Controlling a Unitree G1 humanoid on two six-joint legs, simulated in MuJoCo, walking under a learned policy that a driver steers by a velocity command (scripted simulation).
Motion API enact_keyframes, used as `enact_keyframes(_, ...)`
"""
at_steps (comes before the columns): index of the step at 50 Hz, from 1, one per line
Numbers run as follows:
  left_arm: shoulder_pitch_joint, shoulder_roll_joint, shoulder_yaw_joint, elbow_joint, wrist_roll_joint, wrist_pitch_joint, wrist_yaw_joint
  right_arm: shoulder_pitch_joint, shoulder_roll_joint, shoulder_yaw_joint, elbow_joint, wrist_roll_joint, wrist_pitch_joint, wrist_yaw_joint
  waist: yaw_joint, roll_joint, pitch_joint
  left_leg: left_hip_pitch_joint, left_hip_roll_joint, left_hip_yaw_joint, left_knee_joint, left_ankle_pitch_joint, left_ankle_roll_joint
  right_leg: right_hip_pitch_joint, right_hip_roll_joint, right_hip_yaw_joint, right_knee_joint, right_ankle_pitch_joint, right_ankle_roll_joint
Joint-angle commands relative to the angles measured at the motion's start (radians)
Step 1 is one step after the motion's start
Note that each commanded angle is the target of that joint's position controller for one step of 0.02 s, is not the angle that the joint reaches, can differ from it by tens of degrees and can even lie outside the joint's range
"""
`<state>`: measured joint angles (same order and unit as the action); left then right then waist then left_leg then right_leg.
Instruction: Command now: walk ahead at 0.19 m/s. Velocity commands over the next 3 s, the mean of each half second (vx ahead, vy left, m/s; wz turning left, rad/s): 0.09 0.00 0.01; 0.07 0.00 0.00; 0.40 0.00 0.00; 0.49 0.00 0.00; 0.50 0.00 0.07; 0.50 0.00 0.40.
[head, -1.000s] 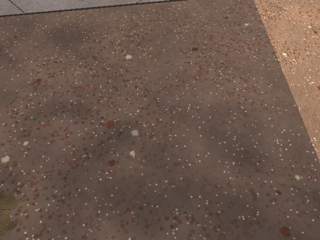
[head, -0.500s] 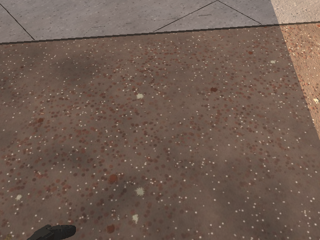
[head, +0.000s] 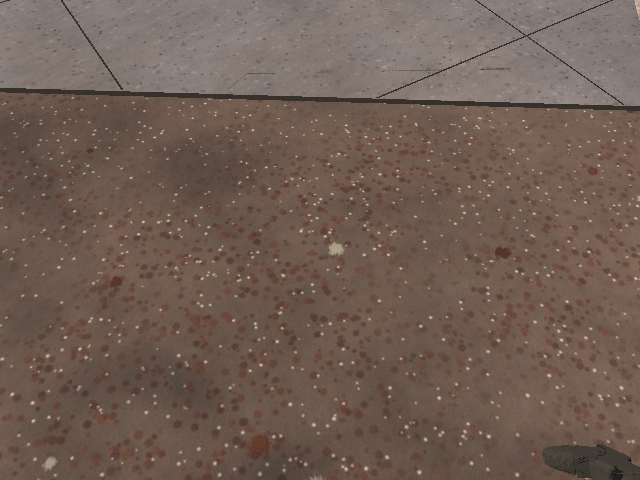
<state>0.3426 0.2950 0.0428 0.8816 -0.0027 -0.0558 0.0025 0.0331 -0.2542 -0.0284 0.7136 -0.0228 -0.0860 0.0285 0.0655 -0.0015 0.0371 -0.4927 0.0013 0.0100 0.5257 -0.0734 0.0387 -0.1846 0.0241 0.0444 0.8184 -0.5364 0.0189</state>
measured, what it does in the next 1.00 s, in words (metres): walks ahead: right foot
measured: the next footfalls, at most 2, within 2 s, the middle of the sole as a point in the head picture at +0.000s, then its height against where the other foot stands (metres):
right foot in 0.26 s outside the picture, level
left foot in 1.52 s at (303, 433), level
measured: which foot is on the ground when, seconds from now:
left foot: down 0.00-1.00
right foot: up 0.00-0.24, down 0.26-1.00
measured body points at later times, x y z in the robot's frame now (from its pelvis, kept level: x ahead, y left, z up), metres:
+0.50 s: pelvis +0.09 -0.01 +0.01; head +0.10 -0.02 +0.46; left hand +0.16 +0.25 -0.12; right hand +0.19 -0.26 -0.13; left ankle +0.12 +0.10 -0.72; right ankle +0.09 -0.15 -0.72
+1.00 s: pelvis +0.13 -0.02 +0.00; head +0.13 -0.02 +0.45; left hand +0.16 +0.24 -0.14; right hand +0.18 -0.28 -0.14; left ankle +0.12 +0.10 -0.72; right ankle +0.08 -0.14 -0.72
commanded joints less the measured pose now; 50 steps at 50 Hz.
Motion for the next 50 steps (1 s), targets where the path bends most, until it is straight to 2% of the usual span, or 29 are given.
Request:
enact_keyframes(1, 0.071, 0.13, 0.021, -0.047, -0.026, 0.0, -0.002, 0.221, -0.141, -0.04, 0.008, 0.022, 0.028, -0.004, -0.11, 0.124, -0.323, 0.624, 0.342, -0.382, -0.078, 0.558, 0.26, -0.402, -0.05, 0.059, 0.406, -0.13, 0.03)
enact_keyframes(2, 0.012, 0.113, 0.02, -0.057, -0.017, 0.017, 0.008, 0.149, -0.118, -0.031, 0.005, 0.016, 0.029, -0.004, -0.088, 0.069, -0.219, 0.476, 0.3, -0.325, -0.126, 0.448, 0.232, -0.404, -0.083, 0.037, 0.345, -0.071, 0.037)
enact_keyframes(3, -0.003, 0.106, 0.025, -0.057, -0.004, 0.038, 0.02, 0.093, -0.096, -0.023, 0.002, 0.01, 0.029, -0.005, -0.057, 0.066, -0.172, 0.343, 0.272, -0.281, -0.169, 0.358, 0.209, -0.342, -0.113, 0.039, 0.268, -0.023, 0.04)
enact_keyframes(4, 0.016, 0.084, 0.021, -0.051, 0.0, 0.056, 0.027, 0.054, -0.107, -0.027, 0.005, -0.001, 0.032, -0.005, -0.027, 0.102, -0.146, 0.227, 0.244, -0.241, -0.213, 0.292, 0.195, -0.25, -0.116, 0.025, 0.198, 0.028, 0.047)
enact_keyframes(6, 0.048, 0.045, 0.013, -0.034, 0.007, 0.071, 0.038, 0.018, -0.109, -0.031, 0.014, -0.012, 0.032, -0.008, -0.005, 0.14, -0.149, 0.132, 0.207, -0.172, -0.246, 0.259, 0.195, -0.128, -0.102, -0.006, 0.068, 0.089, 0.052)
enact_keyframes(8, 0.027, 0.04, 0.01, -0.03, 0.011, 0.073, 0.041, 0.025, -0.109, -0.033, 0.032, -0.008, 0.034, -0.015, -0.017, 0.135, -0.176, 0.133, 0.201, -0.153, -0.256, 0.172, 0.192, -0.065, -0.098, -0.013, -0.047, 0.192, 0.042)
enact_keyframes(10, 0.001, 0.047, 0.013, -0.026, 0.013, 0.077, 0.039, 0.025, -0.11, -0.031, 0.05, 0.001, 0.043, -0.022, -0.021, 0.124, -0.169, 0.114, 0.193, -0.152, -0.266, -0.039, 0.172, -0.006, -0.09, -0.023, -0.146, 0.296, 0.027)
enact_keyframes(12, -0.023, 0.045, 0.014, -0.025, 0.026, 0.078, 0.035, 0.026, -0.09, -0.022, 0.067, 0.009, 0.052, -0.023, -0.014, 0.107, -0.122, 0.062, 0.155, -0.146, -0.269, -0.317, 0.118, 0.064, -0.074, -0.039, -0.267, 0.37, 0.003)
enact_keyframes(13, -0.041, 0.054, 0.015, -0.034, 0.036, 0.077, 0.035, 0.053, -0.067, -0.013, 0.086, 0.007, 0.053, -0.023, -0.017, 0.087, -0.086, 0.04, 0.13, -0.144, -0.264, -0.419, 0.073, 0.076, -0.096, -0.011, -0.327, 0.394, -0.014)
enact_keyframes(14, -0.06, 0.086, 0.017, -0.051, 0.037, 0.074, 0.039, 0.076, -0.061, -0.01, 0.098, 0.002, 0.055, -0.023, -0.035, 0.045, -0.043, 0.036, 0.095, -0.129, -0.224, -0.457, 0.03, 0.052, -0.152, 0.05, -0.396, 0.384, -0.039)
enact_keyframes(15, -0.096, 0.156, 0.035, -0.042, 0.02, 0.074, 0.043, 0.132, -0.066, -0.016, 0.103, 0.004, 0.056, -0.025, -0.099, -0.087, -0.008, 0.078, 0.03, -0.066, -0.2, -0.394, -0.001, -0.052, -0.154, 0.052, -0.396, 0.228, -0.067)
enact_keyframes(16, -0.106, 0.105, 0.029, -0.034, 0.017, 0.067, 0.038, 0.109, -0.08, -0.017, 0.112, 0.0, 0.06, -0.032, -0.075, -0.104, 0.004, 0.178, 0.015, -0.035, -0.153, -0.314, -0.02, -0.156, -0.129, 0.046, -0.438, 0.086, -0.063)
enact_keyframes(17, -0.111, 0.068, 0.019, -0.026, 0.024, 0.057, 0.036, 0.104, -0.086, -0.021, 0.115, 0.005, 0.064, -0.038, -0.078, -0.11, 0.009, 0.223, 0.018, -0.033, -0.129, -0.263, -0.016, -0.191, -0.122, 0.042, -0.459, 0.076, -0.044)
enact_keyframes(18, -0.125, 0.058, 0.016, -0.021, 0.026, 0.048, 0.034, 0.111, -0.077, -0.02, 0.125, 0.008, 0.069, -0.043, -0.083, -0.111, 0.004, 0.247, 0.024, -0.034, -0.117, -0.225, -0.008, -0.19, -0.115, 0.035, -0.458, 0.129, -0.027)
enact_keyframes(20, -0.121, 0.05, 0.013, -0.009, 0.018, 0.032, 0.031, 0.129, -0.075, -0.021, 0.144, 0.004, 0.072, -0.046, -0.08, -0.092, -0.019, 0.252, 0.025, -0.032, -0.105, -0.15, 0.0, -0.136, -0.109, 0.024, -0.429, 0.246, -0.014)
enact_keyframes(22, -0.103, 0.057, 0.014, 0.008, 0.011, 0.026, 0.032, 0.126, -0.072, -0.022, 0.159, 0.008, 0.069, -0.044, -0.07, -0.06, -0.048, 0.266, 0.028, -0.031, -0.093, -0.072, 0.003, -0.092, -0.104, 0.015, -0.4, 0.343, -0.016)
enact_keyframes(25, -0.098, 0.057, 0.013, 0.026, 0.009, 0.028, 0.034, 0.121, -0.072, -0.023, 0.181, 0.015, 0.069, -0.044, -0.062, -0.031, -0.069, 0.285, 0.031, -0.028, -0.077, 0.014, 0.001, -0.055, -0.097, 0.004, -0.376, 0.435, -0.021)
enact_keyframes(30, -0.102, 0.051, 0.011, 0.056, 0.006, 0.036, 0.035, 0.126, -0.075, -0.025, 0.221, 0.02, 0.08, -0.05, -0.062, -0.002, -0.069, 0.311, 0.033, -0.026, -0.065, 0.074, -0.003, -0.037, -0.086, -0.008, -0.368, 0.492, -0.025)
enact_keyframes(41, -0.113, 0.034, 0.008, 0.117, 0.006, 0.047, 0.037, 0.119, -0.084, -0.027, 0.289, 0.023, 0.093, -0.063, -0.065, -0.001, -0.043, 0.329, 0.037, -0.026, -0.075, 0.071, -0.008, -0.024, -0.069, -0.028, -0.39, 0.48, -0.022)
enact_keyframes(42, -0.091, 0.024, 0.006, 0.134, 0.005, 0.049, 0.037, 0.137, -0.074, -0.024, 0.304, 0.023, 0.094, -0.063, -0.064, -0.002, -0.063, 0.336, 0.025, -0.013, -0.078, -0.034, -0.006, -0.014, -0.058, -0.04, -0.398, 0.378, -0.024)
enact_keyframes(43, -0.084, 0.03, 0.009, 0.142, 0.0, 0.052, 0.038, 0.142, -0.079, -0.028, 0.313, 0.029, 0.097, -0.063, -0.065, -0.006, -0.045, 0.317, 0.007, 0.001, -0.07, -0.207, 0.002, -0.033, -0.043, -0.05, -0.392, 0.218, -0.036)
enact_keyframes(45, -0.097, 0.042, 0.014, 0.133, -0.008, 0.051, 0.042, 0.139, -0.097, -0.035, 0.312, 0.037, 0.094, -0.065, -0.069, -0.007, 0.041, 0.225, 0.011, -0.021, -0.079, -0.543, 0.029, -0.12, -0.046, -0.031, -0.39, -0.079, -0.072)
enact_keyframes(46, -0.098, 0.039, 0.014, 0.126, -0.011, 0.042, 0.043, 0.139, -0.098, -0.035, 0.309, 0.04, 0.084, -0.064, -0.068, 0.003, 0.084, 0.19, 0.026, -0.049, -0.092, -0.612, 0.044, -0.156, -0.054, -0.016, -0.389, -0.139, -0.085)
enact_keyframes(48, -0.088, 0.025, 0.011, 0.123, -0.018, 0.013, 0.038, 0.171, -0.094, -0.036, 0.315, 0.048, 0.055, -0.058, -0.075, 0.021, 0.116, 0.189, 0.063, -0.109, -0.104, -0.637, 0.074, -0.199, -0.065, 0.001, -0.355, -0.134, -0.101)
enact_keyframes(50, -0.106, 0.007, 0.008, 0.111, -0.019, -0.016, 0.026, 0.231, -0.112, -0.044, 0.329, 0.054, 0.029, -0.048, -0.096, 0.06, 0.104, 0.256, 0.123, -0.218, -0.139, -0.636, 0.121, -0.258, -0.052, -0.019, -0.269, -0.055, -0.101)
